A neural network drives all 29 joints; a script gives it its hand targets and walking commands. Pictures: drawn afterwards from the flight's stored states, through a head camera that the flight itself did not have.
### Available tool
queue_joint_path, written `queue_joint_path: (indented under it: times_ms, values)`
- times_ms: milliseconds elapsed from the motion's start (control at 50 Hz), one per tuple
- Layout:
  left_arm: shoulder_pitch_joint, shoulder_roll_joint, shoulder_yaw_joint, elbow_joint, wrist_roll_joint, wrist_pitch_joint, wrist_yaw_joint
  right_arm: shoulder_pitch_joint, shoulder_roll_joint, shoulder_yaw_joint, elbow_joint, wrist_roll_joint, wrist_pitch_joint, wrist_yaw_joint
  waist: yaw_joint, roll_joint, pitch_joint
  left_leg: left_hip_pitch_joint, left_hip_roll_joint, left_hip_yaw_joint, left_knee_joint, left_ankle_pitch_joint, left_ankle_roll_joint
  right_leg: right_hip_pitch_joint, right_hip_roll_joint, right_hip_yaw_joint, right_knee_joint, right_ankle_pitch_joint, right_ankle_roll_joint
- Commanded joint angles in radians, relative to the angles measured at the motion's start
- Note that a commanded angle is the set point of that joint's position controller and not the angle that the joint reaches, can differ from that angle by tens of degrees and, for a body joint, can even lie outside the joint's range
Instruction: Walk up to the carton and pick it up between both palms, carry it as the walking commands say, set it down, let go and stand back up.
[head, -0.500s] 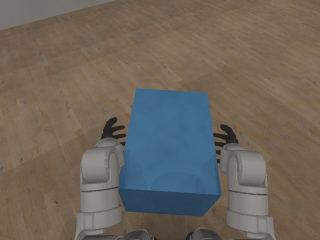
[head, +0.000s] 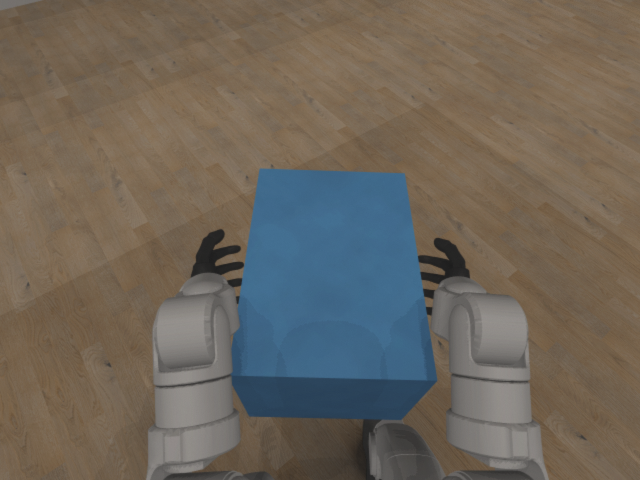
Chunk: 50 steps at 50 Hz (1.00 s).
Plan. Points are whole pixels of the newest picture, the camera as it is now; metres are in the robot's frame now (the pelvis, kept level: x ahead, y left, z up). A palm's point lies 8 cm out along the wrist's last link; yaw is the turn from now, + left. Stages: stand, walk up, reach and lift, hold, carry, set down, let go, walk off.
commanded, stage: carry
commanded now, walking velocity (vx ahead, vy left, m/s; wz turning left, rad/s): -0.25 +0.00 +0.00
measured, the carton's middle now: (329, 291) +0.35 -0.01 -0.02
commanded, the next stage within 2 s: none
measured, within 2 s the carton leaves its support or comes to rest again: neither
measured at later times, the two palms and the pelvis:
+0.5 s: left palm (195, 417) +0.17 +0.12 +0.10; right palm (505, 452) +0.13 -0.16 +0.07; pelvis -0.13 +0.01 +0.02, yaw -3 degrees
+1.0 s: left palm out of the picture +0.04 +0.20 +0.10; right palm out of the picture +0.05 -0.08 +0.09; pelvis -0.24 +0.05 +0.01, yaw -1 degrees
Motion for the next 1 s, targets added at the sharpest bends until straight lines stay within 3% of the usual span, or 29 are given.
queue_joint_path:
  times_ms: [0, 20, 40, 80, 120, 220, 240, 280, 320, 340, 360, 380, 400, 420, 440, 460, 500, 540, 560, 600, 620, 640, 660, 740, 800, 820, 860, 900, 980]
  values:
    - [-0.534, -1.098, -0.706, -0.074, -0.503, 0.001, -0.384, -0.63, 1.033, 0.698, -0.22, 0.466, -0.035, 0.485, 0.016, 0.14, -0.435, 0.073, 0.401, -0.31, -0.249, 0.516, 0.162, -0.03, 0.121, 0.07, 0.712, -0.377, -0.022]
    - [-0.513, -1.107, -0.707, -0.083, -0.519, -0.002, -0.381, -0.683, 1.039, 0.696, -0.262, 0.482, -0.038, 0.48, 0.03, 0.123, -0.491, 0.204, 0.343, -0.224, -0.173, 0.683, 0.115, -0.059, 0.102, 0.084, 0.706, -0.33, -0.013]
    - [-0.507, -1.092, -0.716, -0.107, -0.538, -0.006, -0.377, -0.669, 1.028, 0.683, -0.274, 0.478, -0.047, 0.47, 0.037, 0.127, -0.546, 0.302, 0.325, -0.189, -0.12, 0.899, 0.098, -0.07, 0.11, 0.054, 0.677, -0.317, 0.001]
    - [-0.501, -1.072, -0.744, -0.129, -0.564, -0.007, -0.368, -0.638, 0.987, 0.647, -0.283, 0.454, -0.062, 0.454, 0.041, 0.183, -0.61, 0.437, 0.316, -0.178, -0.087, 1.092, 0.096, -0.055, 0.134, 0.006, 0.565, -0.345, 0.019]
    - [-0.466, -1.052, -0.749, -0.121, -0.562, 0.003, -0.362, -0.531, 0.971, 0.607, -0.221, 0.41, -0.053, 0.448, 0.036, 0.211, -0.629, 0.503, 0.325, -0.187, -0.071, 1.169, 0.107, -0.038, 0.146, -0.023, 0.481, -0.372, 0.028]
    - [-0.41, -1.018, -0.744, -0.049, -0.547, 0.03, -0.375, -0.361, 0.973, 0.584, -0.101, 0.335, -0.061, 0.443, 0.028, 0.332, -0.628, 0.559, 0.32, -0.211, -0.087, 1.207, 0.109, 0.079, 0.153, -0.06, 0.173, -0.352, 0.002]
    - [-0.381, -1.04, -0.735, -0.007, -0.54, 0.036, -0.383, -0.407, 0.972, 0.598, -0.141, 0.335, -0.069, 0.441, 0.032, 0.361, -0.628, 0.53, 0.325, -0.22, -0.096, 1.138, 0.111, 0.121, 0.14, -0.054, 0.095, -0.329, -0.003]
    - [-0.37, -1.047, -0.713, 0.022, -0.526, 0.035, -0.391, -0.446, 0.985, 0.619, -0.136, 0.349, -0.07, 0.445, 0.048, 0.297, -0.618, 0.427, 0.318, -0.223, -0.137, 0.908, 0.079, 0.251, 0.121, -0.063, -0.059, -0.219, -0.015]
    - [-0.372, -1.068, -0.694, 0.028, -0.527, 0.033, -0.404, -0.471, 0.999, 0.654, -0.155, 0.365, -0.069, 0.444, 0.055, 0.166, -0.611, 0.218, 0.28, -0.23, -0.179, 0.545, 0.012, 0.447, 0.022, 0.018, -0.17, -0.086, -0.043]
    - [-0.394, -1.097, -0.701, 0.02, -0.544, 0.027, -0.409, -0.524, 1.006, 0.68, -0.206, 0.387, -0.074, 0.443, 0.057, 0.061, -0.615, 0.109, 0.236, -0.211, -0.178, 0.369, -0.016, 0.531, -0.053, 0.104, -0.173, -0.04, -0.066]
    - [-0.404, -1.086, -0.688, 0.023, -0.541, 0.027, -0.411, -0.535, 1.024, 0.696, -0.205, 0.396, -0.071, 0.446, 0.055, -0.117, -0.56, -0.045, 0.151, -0.139, -0.089, 0.154, -0.043, 0.574, -0.196, 0.252, -0.187, 0.141, -0.103]
    - [-0.417, -1.098, -0.683, 0.022, -0.529, 0.017, -0.415, -0.593, 1.015, 0.707, -0.238, 0.411, -0.066, 0.449, 0.066, -0.207, -0.51, -0.116, 0.074, -0.052, 0.084, -0.103, -0.059, 0.474, -0.301, 0.291, -0.209, 0.18, -0.196]
    - [-0.442, -1.084, -0.663, 0.018, -0.511, 0.014, -0.416, -0.638, 1.046, 0.724, -0.225, 0.438, -0.056, 0.455, 0.069, -0.173, -0.453, -0.13, 0.086, -0.097, 0.205, -0.109, -0.057, 0.399, -0.294, 0.251, -0.217, 0.187, -0.231]
    - [-0.445, -1.087, -0.638, 0.024, -0.505, 0.015, -0.416, -0.675, 1.05, 0.74, -0.257, 0.466, -0.06, 0.458, 0.067, -0.139, -0.436, -0.172, 0.08, -0.097, 0.301, -0.1, -0.069, 0.411, -0.265, 0.212, -0.217, 0.204, -0.229]
    - [-0.442, -1.08, -0.63, 0.002, -0.5, 0.008, -0.412, -0.686, 1.043, 0.745, -0.268, 0.487, -0.063, 0.461, 0.06, -0.089, -0.458, -0.17, 0.095, -0.103, 0.281, -0.064, -0.078, 0.429, -0.215, 0.123, -0.183, 0.219, -0.202]
    - [-0.432, -1.075, -0.619, 0.011, -0.495, 0.011, -0.406, -0.699, 1.038, 0.746, -0.266, 0.504, -0.057, 0.462, 0.059, -0.098, -0.464, -0.161, 0.085, -0.081, 0.261, -0.05, -0.083, 0.427, -0.179, 0.075, -0.164, 0.249, -0.182]
    - [-0.427, -1.053, -0.596, -0.003, -0.468, 0.01, -0.391, -0.689, 1.038, 0.749, -0.238, 0.525, -0.037, 0.467, 0.059, -0.138, -0.5, -0.138, 0.061, -0.052, 0.13, -0.075, -0.091, 0.493, -0.144, 0.055, -0.097, 0.344, -0.165]
    - [-0.419, -1.034, -0.581, -0.012, -0.436, 0.012, -0.374, -0.66, 1.029, 0.736, -0.185, 0.532, -0.018, 0.481, 0.056, -0.151, -0.532, -0.068, 0.04, -0.016, 0.001, -0.046, -0.09, 0.497, -0.127, 0.038, -0.05, 0.315, -0.153]
    - [-0.39, -1.029, -0.571, 0.023, -0.418, 0.018, -0.369, -0.658, 1.019, 0.732, -0.156, 0.533, -0.009, 0.486, 0.049, -0.119, -0.532, -0.002, 0.04, -0.01, -0.137, 0.037, -0.09, 0.472, -0.121, 0.044, -0.041, 0.259, -0.136]
    - [-0.312, -1.017, -0.553, 0.076, -0.385, 0.023, -0.364, -0.637, 1.012, 0.733, -0.125, 0.523, -0.005, 0.493, 0.053, -0.086, -0.548, 0.126, 0.125, -0.088, -0.259, 0.19, -0.067, 0.409, -0.083, 0.037, -0.003, 0.184, -0.082]
    - [-0.331, -1.014, -0.559, 0.065, -0.378, 0.018, -0.358, -0.623, 1.011, 0.721, -0.097, 0.512, -0.002, 0.498, 0.057, -0.024, -0.547, 0.165, 0.205, -0.176, -0.275, 0.296, -0.047, 0.357, -0.063, 0.045, 0.004, 0.088, -0.051]
    - [-0.338, -1.019, -0.587, 0.042, -0.391, 0.011, -0.362, -0.603, 1.012, 0.717, -0.087, 0.51, -0.012, 0.501, 0.063, 0.149, -0.549, 0.158, 0.3, -0.284, -0.232, 0.446, -0.011, 0.315, -0.003, 0.009, 0.012, -0.043, -0.019]
    - [-0.394, -1.02, -0.62, 0.01, -0.42, 0.014, -0.368, -0.568, 1.015, 0.688, -0.059, 0.492, -0.021, 0.499, 0.061, 0.211, -0.504, 0.069, 0.278, -0.243, -0.215, 0.313, 0.012, 0.353, 0.01, -0.023, -0.033, -0.157, -0.013]
    - [-0.532, -1.08, -0.702, -0.033, -0.501, 0.004, -0.389, -0.598, 1.041, 0.656, -0.087, 0.469, -0.03, 0.488, 0.052, 0.181, -0.488, 0.004, 0.202, -0.167, -0.293, -0.071, -0.005, 0.383, 0.024, -0.03, -0.045, -0.125, -0.04]
    - [-0.516, -1.092, -0.718, 0.01, -0.536, 0.019, -0.408, -0.613, 1.013, 0.631, -0.128, 0.435, -0.047, 0.467, 0.049, 0.172, -0.436, -0.005, 0.175, -0.157, -0.324, -0.249, -0.004, 0.31, 0.042, -0.039, -0.078, -0.216, -0.033]
    - [-0.51, -1.105, -0.717, 0.036, -0.544, 0.024, -0.416, -0.631, 1.011, 0.615, -0.121, 0.419, -0.046, 0.464, 0.048, 0.195, -0.418, -0.014, 0.169, -0.156, -0.331, -0.291, 0.003, 0.274, 0.057, -0.053, -0.072, -0.246, -0.026]
    - [-0.523, -1.1, -0.716, 0.033, -0.56, 0.029, -0.421, -0.595, 0.997, 0.594, -0.102, 0.395, -0.043, 0.456, 0.05, 0.152, -0.409, -0.049, 0.169, -0.17, -0.342, -0.31, 0.004, 0.277, 0.059, -0.045, -0.074, -0.259, -0.024]
    - [-0.491, -1.095, -0.69, 0.076, -0.559, 0.036, -0.429, -0.573, 1.001, 0.593, -0.091, 0.383, -0.04, 0.448, 0.051, 0.074, -0.404, -0.031, 0.136, -0.132, -0.286, -0.223, -0.005, 0.26, 0.06, -0.035, -0.098, -0.26, -0.026]
    - [-0.475, -1.095, -0.669, 0.092, -0.544, 0.026, -0.434, -0.592, 1.008, 0.604, -0.106, 0.385, -0.059, 0.443, 0.052, 0.085, -0.464, -0.014, 0.116, -0.136, -0.25, -0.17, -0.004, 0.263, 0.037, -0.012, -0.111, -0.28, -0.035]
